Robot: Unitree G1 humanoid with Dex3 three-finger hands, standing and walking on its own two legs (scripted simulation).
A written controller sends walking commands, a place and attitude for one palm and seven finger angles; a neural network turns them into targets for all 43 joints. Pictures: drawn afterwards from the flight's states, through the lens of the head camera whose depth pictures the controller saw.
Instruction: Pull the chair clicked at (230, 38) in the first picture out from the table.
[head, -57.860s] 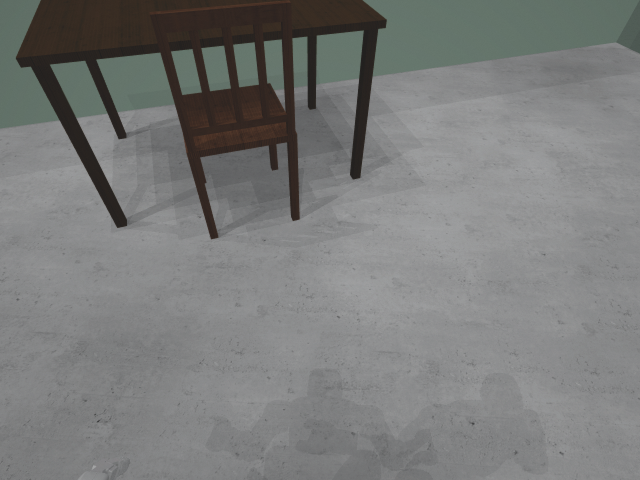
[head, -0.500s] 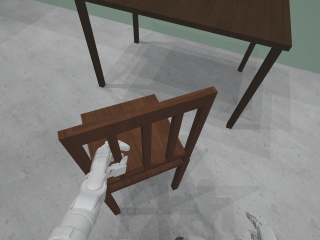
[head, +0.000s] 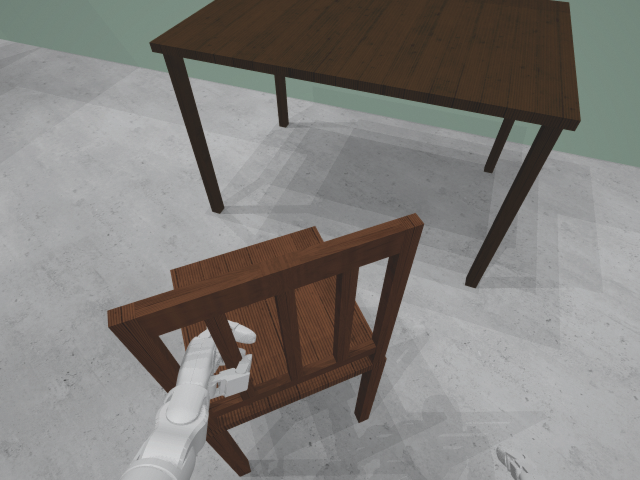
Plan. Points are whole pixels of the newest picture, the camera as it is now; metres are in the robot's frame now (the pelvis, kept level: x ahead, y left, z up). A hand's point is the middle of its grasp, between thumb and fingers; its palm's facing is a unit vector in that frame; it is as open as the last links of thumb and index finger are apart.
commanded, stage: stop walking, hand still on the chair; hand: left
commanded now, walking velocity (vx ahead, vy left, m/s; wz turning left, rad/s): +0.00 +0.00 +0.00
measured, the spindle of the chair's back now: (290, 338) +0.34 +0.07 -0.09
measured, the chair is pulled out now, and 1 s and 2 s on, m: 0.60 0.60 0.60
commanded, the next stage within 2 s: open the thumb and straighten the fingers in 0.18 s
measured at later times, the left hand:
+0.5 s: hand (239, 371) +0.27 +0.13 -0.07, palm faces -0.02 -0.99 -0.14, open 7.4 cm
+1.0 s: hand (240, 367) +0.28 +0.13 -0.07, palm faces -0.02 -0.99 -0.16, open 16.9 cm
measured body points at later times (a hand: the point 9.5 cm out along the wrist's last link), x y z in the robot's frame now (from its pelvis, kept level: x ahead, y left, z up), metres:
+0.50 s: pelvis -0.01 +0.00 -0.01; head +0.03 +0.00 +0.44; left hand +0.27 +0.18 -0.05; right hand +0.12 -0.25 -0.12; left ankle -0.03 +0.13 -0.74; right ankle +0.02 -0.12 -0.74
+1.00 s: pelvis +0.00 +0.00 -0.04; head +0.05 -0.02 +0.41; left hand +0.28 +0.19 -0.06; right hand +0.16 -0.25 -0.13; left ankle -0.03 +0.13 -0.74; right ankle +0.02 -0.12 -0.74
